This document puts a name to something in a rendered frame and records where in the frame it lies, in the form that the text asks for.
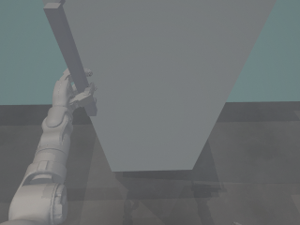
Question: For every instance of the robot left forearm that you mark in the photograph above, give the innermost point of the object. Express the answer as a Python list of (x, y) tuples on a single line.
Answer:
[(49, 164)]

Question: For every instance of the fridge door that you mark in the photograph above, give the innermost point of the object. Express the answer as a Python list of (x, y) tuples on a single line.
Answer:
[(164, 70)]

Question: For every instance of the handle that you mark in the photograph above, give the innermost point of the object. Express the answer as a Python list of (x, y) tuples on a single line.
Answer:
[(59, 24)]

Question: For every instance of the robot left hand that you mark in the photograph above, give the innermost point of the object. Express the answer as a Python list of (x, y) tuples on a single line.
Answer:
[(66, 95)]

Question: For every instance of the robot left upper arm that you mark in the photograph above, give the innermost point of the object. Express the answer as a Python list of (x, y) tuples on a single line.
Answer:
[(39, 204)]

